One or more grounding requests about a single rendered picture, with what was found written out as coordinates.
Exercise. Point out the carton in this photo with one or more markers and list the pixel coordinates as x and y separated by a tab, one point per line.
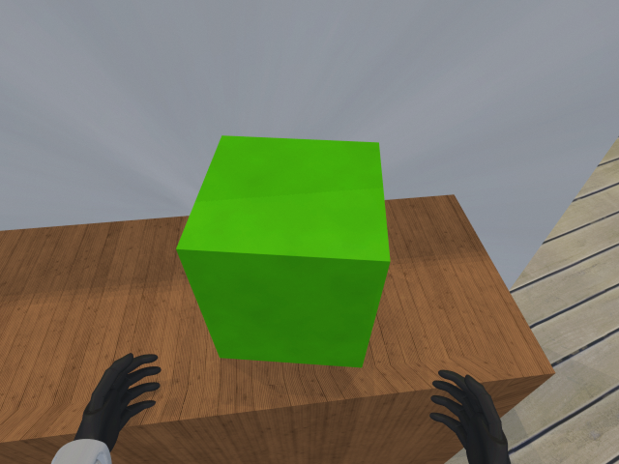
286	249

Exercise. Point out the right robot hand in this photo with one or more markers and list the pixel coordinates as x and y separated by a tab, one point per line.
480	428

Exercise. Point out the pedestal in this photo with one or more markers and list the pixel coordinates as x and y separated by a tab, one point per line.
76	298

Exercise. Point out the robot left forearm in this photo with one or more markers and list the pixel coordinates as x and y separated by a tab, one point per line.
83	451

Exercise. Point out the left robot hand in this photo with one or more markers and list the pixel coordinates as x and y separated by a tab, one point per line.
108	411

